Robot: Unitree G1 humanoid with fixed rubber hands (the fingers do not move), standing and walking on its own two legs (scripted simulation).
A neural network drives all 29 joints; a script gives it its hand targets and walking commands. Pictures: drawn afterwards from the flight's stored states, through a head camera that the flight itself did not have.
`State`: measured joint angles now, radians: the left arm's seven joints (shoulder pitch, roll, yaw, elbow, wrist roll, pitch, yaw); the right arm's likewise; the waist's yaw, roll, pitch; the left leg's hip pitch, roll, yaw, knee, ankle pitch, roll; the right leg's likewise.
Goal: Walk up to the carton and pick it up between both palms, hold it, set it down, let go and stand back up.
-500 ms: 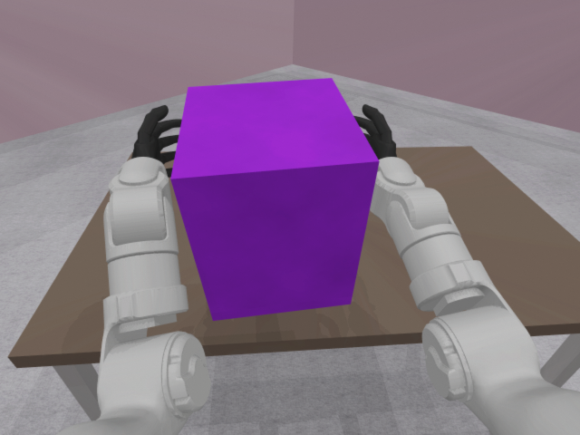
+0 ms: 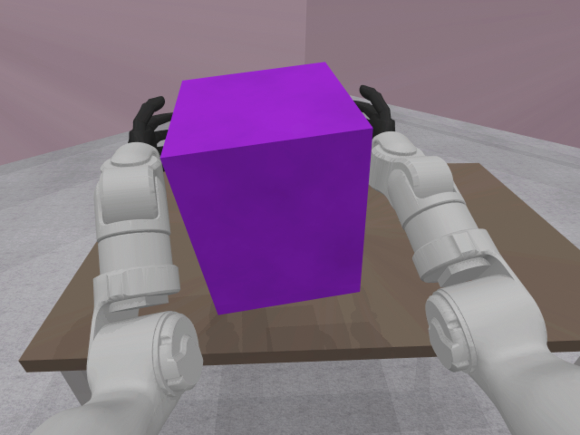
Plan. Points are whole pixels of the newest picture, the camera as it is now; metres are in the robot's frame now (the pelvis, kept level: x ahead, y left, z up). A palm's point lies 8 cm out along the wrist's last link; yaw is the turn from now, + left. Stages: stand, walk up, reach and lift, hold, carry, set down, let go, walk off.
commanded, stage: hold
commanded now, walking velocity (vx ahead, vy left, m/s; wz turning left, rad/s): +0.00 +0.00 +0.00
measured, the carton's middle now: (272, 187) +0.38 +0.00 +0.24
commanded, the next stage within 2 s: set down in 1.72 s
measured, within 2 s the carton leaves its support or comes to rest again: neither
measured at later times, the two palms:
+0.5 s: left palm (146, 159) +0.37 +0.16 +0.29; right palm (377, 146) +0.37 -0.14 +0.30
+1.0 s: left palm (145, 158) +0.37 +0.16 +0.29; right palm (377, 144) +0.37 -0.13 +0.30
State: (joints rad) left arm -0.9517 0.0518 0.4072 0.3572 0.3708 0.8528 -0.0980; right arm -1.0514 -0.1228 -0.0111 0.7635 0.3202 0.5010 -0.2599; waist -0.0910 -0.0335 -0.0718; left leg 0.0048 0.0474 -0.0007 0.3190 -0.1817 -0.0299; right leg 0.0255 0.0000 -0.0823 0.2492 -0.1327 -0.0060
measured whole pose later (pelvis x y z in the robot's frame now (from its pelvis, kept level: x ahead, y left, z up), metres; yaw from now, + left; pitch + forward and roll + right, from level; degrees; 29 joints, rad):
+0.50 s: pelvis +0.00 +0.00 +0.00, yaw +0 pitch -8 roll -1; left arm -0.92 0.05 0.40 0.32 0.37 0.86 -0.11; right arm -1.03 -0.12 0.01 0.72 0.34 0.51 -0.28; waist -0.10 -0.03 -0.07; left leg 0.00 0.04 -0.01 0.32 -0.19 -0.03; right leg 0.03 0.00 -0.07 0.25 -0.14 -0.01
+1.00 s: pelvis +0.00 +0.00 +0.00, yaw +1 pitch -8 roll -1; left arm -0.93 0.05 0.40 0.33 0.37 0.86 -0.11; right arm -1.03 -0.13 0.01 0.73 0.34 0.52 -0.28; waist -0.10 -0.03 -0.08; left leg 0.00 0.04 -0.02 0.32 -0.19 -0.03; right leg 0.03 0.01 -0.07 0.25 -0.14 -0.01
